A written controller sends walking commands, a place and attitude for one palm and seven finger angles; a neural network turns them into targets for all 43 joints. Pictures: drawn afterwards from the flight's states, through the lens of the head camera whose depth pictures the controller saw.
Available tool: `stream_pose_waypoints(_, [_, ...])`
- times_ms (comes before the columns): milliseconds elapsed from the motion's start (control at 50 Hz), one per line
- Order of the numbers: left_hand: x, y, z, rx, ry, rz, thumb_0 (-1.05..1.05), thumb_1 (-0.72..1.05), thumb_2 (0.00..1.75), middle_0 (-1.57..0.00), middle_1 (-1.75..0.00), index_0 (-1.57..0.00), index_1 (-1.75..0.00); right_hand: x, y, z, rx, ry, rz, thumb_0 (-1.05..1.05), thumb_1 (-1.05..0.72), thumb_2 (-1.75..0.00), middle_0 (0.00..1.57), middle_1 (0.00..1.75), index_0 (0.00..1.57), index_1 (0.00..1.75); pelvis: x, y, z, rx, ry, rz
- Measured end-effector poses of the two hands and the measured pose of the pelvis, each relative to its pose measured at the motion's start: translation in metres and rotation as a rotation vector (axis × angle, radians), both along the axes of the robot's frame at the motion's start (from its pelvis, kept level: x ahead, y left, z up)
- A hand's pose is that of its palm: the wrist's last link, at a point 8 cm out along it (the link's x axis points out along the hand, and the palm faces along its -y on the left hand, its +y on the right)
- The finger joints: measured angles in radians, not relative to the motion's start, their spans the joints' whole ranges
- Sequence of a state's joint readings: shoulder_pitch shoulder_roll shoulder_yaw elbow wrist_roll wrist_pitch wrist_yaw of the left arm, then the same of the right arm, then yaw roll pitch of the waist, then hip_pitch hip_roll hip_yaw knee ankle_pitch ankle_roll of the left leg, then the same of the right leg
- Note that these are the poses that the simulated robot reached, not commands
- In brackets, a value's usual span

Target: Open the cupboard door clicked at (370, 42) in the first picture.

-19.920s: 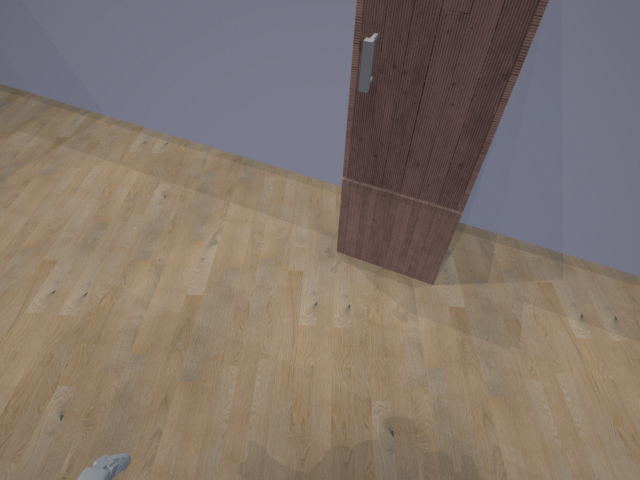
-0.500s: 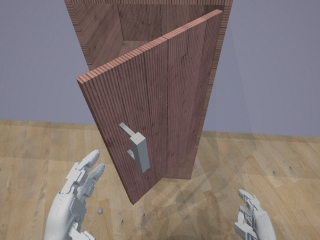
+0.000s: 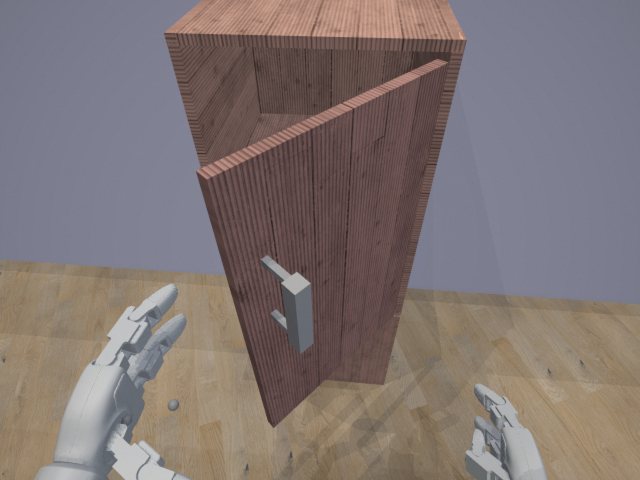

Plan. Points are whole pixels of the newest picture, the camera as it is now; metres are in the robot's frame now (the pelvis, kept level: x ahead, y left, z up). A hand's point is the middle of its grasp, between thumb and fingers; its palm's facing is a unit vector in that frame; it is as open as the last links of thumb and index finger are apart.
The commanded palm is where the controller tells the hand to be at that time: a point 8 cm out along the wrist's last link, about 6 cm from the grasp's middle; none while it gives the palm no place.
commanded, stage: draw the hand back to the body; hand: left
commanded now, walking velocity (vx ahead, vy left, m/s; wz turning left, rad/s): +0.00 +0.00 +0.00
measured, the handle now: (286, 304) +0.31 +0.07 +0.09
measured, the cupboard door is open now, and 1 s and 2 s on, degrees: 49 49 49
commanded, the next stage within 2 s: step back with the hand held close in 1.12 s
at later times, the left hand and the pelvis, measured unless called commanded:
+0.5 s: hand (81, 356) +0.18 +0.23 +0.17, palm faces +0.35 -0.85 -0.39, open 12.0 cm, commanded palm +0.14 +0.28 +0.18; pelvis +0.01 +0.00 +0.04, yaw -1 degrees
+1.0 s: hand (63, 327) +0.20 +0.25 +0.19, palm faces +0.42 -0.81 -0.40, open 7.6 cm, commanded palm +0.15 +0.29 +0.21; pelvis +0.01 -0.01 +0.04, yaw -1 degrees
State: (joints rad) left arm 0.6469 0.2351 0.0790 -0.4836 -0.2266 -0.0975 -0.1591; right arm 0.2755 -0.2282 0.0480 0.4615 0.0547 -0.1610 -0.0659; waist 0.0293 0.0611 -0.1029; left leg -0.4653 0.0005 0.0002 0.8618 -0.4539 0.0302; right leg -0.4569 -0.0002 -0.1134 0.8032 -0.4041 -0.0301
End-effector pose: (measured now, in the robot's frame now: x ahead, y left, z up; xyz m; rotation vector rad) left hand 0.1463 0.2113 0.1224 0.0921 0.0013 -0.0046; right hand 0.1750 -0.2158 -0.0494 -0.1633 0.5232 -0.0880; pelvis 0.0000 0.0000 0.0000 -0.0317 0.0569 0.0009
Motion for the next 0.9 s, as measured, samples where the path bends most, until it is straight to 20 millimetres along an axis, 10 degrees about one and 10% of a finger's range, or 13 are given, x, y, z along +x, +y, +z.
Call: stream_pose_waypoints(900, [0.012, 0.081, 0.089, 0.367, -0.145, 0.455, 0.01, 0.81, 0.87, -0.21, -0.30, -0.21, -0.30, 0.011, -0.009, 0.015, -0.043, 0.139, 0.014, 0.01, -0.91, -0.90, 0.20, 0.30, 0.20, 0.30, 0.010, -0.003, 0.042, 0.021, -0.150, -0.018])
